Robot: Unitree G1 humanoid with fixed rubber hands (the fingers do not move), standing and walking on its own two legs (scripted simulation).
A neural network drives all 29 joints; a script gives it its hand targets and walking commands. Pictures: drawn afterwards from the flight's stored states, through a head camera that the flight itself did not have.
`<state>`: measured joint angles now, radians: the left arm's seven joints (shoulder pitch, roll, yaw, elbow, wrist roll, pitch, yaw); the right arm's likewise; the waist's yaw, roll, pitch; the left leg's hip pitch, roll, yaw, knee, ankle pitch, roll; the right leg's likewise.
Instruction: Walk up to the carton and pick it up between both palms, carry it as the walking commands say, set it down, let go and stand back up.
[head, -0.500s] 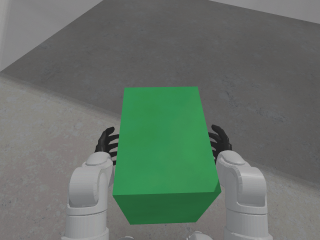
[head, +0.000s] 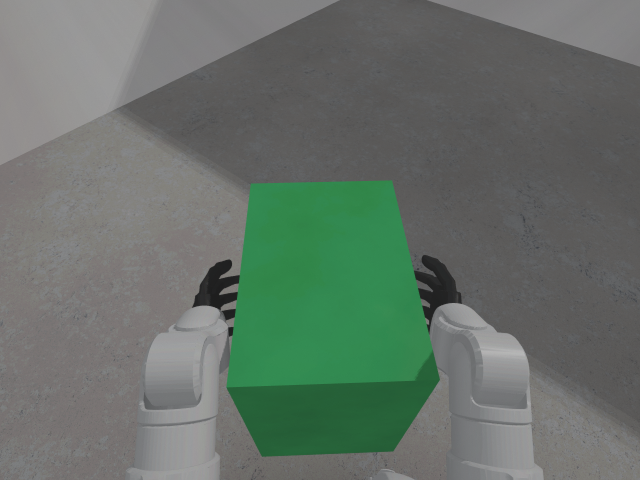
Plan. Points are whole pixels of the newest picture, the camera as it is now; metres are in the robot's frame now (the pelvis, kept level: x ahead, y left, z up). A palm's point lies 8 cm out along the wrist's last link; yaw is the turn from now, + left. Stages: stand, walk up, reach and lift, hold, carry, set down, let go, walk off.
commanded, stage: carry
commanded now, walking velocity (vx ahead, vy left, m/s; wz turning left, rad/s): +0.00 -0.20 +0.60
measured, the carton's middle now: (324, 322) +0.32 +0.01 +0.00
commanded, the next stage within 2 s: none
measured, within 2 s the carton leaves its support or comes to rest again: neither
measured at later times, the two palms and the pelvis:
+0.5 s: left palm (257, 412) +0.19 +0.08 +0.07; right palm (503, 357) +0.25 -0.19 +0.07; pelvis -0.06 -0.12 +0.00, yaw +18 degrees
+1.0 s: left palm out of the picture +0.11 +0.02 +0.08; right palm (559, 386) +0.22 -0.23 +0.08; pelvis -0.09 -0.21 +0.00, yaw +25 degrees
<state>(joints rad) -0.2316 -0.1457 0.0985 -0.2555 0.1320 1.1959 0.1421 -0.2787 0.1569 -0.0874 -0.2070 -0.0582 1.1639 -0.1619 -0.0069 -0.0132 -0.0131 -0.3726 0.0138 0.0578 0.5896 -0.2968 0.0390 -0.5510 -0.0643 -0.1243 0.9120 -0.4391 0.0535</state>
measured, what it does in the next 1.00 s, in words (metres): steps to the right, turning left: right foot, then left foot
